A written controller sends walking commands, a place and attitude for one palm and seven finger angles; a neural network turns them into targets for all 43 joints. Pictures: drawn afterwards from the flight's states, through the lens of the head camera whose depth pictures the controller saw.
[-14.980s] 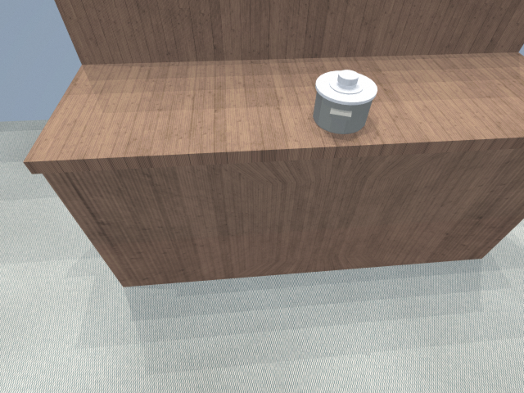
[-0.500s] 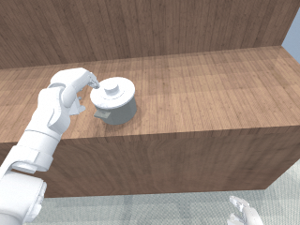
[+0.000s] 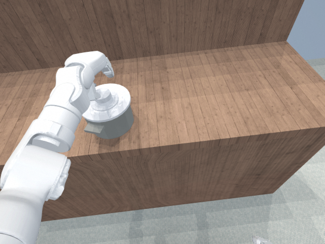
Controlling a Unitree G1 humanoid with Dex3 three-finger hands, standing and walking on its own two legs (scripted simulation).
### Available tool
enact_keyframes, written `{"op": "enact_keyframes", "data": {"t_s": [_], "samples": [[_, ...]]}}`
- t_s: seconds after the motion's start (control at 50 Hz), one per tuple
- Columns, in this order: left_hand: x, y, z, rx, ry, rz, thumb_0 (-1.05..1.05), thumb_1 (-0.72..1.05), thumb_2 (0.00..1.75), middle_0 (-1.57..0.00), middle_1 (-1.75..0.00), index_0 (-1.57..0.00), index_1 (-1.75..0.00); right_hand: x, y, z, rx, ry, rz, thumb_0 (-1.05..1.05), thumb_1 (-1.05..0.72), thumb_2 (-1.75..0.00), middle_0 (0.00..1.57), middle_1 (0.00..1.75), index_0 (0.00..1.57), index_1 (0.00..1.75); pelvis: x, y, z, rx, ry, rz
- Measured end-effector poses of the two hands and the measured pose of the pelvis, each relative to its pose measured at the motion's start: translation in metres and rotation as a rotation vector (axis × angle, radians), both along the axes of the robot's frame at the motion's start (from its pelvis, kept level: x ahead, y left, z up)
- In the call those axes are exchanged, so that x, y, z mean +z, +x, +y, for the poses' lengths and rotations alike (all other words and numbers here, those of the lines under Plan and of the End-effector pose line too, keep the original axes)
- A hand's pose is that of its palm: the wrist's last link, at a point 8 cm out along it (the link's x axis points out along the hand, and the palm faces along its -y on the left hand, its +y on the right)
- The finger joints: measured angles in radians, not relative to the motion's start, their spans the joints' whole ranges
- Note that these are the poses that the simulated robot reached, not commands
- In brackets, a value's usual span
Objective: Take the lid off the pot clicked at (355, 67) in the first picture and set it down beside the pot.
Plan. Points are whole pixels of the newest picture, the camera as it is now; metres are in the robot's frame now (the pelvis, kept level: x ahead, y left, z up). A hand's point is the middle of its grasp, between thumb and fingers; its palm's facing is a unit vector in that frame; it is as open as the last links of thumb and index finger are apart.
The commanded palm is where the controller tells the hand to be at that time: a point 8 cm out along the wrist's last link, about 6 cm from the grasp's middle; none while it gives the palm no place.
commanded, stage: move the open hand above the knob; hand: left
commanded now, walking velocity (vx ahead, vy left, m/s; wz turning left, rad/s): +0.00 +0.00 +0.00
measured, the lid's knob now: (102, 95) +0.51 +0.17 +0.08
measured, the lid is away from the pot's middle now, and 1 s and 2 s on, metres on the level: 0.00 0.00 0.00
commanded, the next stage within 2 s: lower the open fingers around the knob in 0.98 s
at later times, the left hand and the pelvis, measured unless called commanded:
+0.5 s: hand (95, 80) +0.49 +0.16 +0.15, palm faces -0.29 -0.06 -0.96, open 10.1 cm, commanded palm +0.49 +0.17 +0.21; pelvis +0.01 +0.00 +0.00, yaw -1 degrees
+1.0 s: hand (93, 80) +0.49 +0.16 +0.15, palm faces -0.30 -0.06 -0.95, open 10.1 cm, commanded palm +0.49 +0.16 +0.21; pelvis +0.00 +0.01 +0.00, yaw -1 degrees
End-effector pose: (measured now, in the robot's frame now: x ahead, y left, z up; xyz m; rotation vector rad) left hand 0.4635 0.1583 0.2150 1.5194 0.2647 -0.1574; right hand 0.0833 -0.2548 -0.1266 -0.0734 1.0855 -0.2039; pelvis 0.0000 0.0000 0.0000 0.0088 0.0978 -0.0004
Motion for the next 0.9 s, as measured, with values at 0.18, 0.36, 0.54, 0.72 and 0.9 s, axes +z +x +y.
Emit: {"op": "enact_keyframes", "data": {"t_s": [0.18,0.36,0.54,0.72,0.9], "samples": [[-0.005,0.018,-0.01,0.001,0.006,0.024,0.0,-0.3,1.45,-0.84,-0.09,-0.84,-0.08,-0.002,-0.017,-0.008,-0.035,-0.013,0.059,0.01,-0.91,-0.9,0.2,0.3,0.2,0.3,0.0,0.006,0.001,-0.011,-0.002,0.028],[-0.004,0.03,-0.002,0.044,0.0,0.022,0.0,-0.3,1.45,-0.84,-0.09,-0.84,-0.08,0.0,-0.021,-0.009,-0.058,-0.022,0.062,0.01,-0.91,-0.9,0.2,0.3,0.2,0.3,0.0,0.009,0.0,-0.021,-0.003,0.047],[-0.003,0.024,0.008,0.026,-0.007,0.028,0.0,-0.3,1.45,-0.84,-0.09,-0.84,-0.08,0.002,-0.014,-0.006,-0.048,-0.028,0.048,0.01,-0.91,-0.9,0.2,0.3,0.2,0.3,0.0,0.01,0.003,-0.013,-0.006,0.042],[-0.004,0.017,0.01,0.01,-0.003,0.032,0.0,-0.3,1.45,-0.84,-0.09,-0.84,-0.08,0.003,-0.009,-0.001,-0.028,-0.027,0.037,0.01,-0.91,-0.9,0.2,0.3,0.2,0.3,-0.001,0.005,0.007,-0.005,-0.009,0.042],[-0.001,0.022,0.006,-0.003,0.008,0.013,0.0,-0.3,1.45,-0.84,-0.09,-0.84,-0.08,0.003,-0.021,0.003,-0.041,-0.037,0.04,0.01,-0.91,-0.9,0.2,0.3,0.2,0.3,-0.001,0.0,0.009,-0.007,-0.01,0.05]]}}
